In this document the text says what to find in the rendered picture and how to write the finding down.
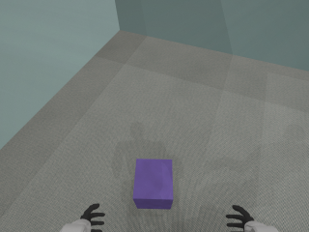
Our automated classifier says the left robot hand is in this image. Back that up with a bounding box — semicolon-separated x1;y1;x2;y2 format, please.
80;203;105;232

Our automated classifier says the right robot hand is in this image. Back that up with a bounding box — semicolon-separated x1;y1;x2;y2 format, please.
226;205;254;232

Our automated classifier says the carton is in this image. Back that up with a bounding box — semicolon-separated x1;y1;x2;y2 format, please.
132;159;174;210

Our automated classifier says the right robot forearm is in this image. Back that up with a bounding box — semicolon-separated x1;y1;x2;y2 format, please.
244;220;278;232

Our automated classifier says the left robot forearm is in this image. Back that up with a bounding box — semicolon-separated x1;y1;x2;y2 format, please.
60;218;92;232

